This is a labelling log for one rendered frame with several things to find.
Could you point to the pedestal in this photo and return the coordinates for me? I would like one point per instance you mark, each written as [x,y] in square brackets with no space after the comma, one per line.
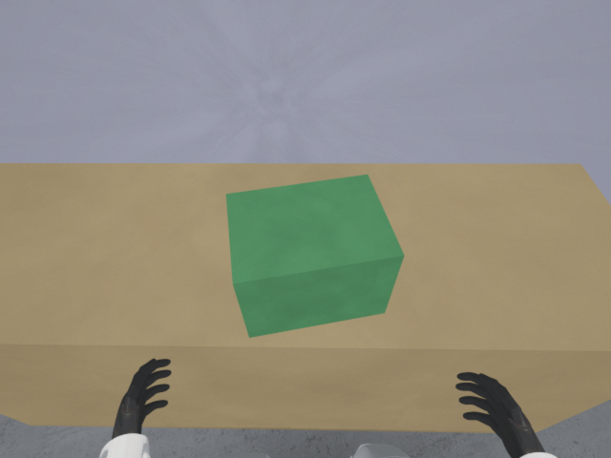
[106,266]

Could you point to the robot left forearm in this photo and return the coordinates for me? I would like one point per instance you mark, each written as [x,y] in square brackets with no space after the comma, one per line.
[130,445]

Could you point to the carton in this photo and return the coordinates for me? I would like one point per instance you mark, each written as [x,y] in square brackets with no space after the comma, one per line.
[311,253]

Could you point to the robot right hand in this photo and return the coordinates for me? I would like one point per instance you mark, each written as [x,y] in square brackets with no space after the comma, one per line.
[505,416]

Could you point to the robot left hand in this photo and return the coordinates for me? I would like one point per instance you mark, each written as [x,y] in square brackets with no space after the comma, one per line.
[132,410]

